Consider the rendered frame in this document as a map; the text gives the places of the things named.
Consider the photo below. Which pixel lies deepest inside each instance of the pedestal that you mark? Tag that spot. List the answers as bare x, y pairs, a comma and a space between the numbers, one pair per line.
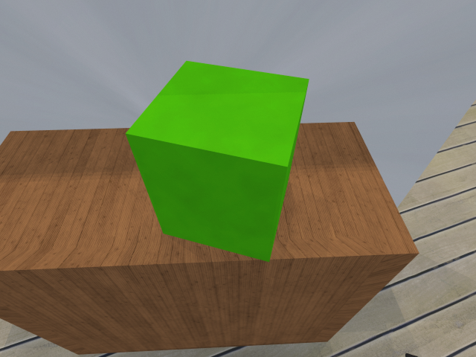
85, 265

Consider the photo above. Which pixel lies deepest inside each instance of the carton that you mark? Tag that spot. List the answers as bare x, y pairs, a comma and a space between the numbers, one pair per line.
215, 150

